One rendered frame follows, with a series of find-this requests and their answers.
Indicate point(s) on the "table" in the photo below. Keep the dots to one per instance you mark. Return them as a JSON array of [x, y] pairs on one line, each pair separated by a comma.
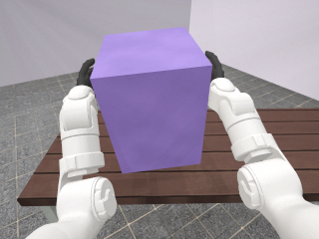
[[213, 180]]

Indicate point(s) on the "left robot upper arm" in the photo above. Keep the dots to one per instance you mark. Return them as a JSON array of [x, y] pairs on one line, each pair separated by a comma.
[[83, 207]]

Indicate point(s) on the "right robot forearm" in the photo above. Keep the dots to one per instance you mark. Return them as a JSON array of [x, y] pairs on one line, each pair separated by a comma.
[[249, 138]]

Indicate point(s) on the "carton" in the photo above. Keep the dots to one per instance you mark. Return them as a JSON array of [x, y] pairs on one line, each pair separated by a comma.
[[152, 88]]

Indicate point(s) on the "right robot upper arm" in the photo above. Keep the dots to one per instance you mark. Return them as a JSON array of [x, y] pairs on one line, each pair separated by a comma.
[[272, 187]]

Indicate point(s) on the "right robot hand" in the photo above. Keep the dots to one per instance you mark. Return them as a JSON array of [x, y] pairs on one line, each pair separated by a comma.
[[217, 71]]

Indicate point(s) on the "left robot forearm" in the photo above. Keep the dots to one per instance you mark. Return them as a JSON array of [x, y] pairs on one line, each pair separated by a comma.
[[79, 131]]

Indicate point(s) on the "left robot hand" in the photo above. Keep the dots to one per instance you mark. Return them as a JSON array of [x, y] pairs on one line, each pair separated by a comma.
[[85, 74]]

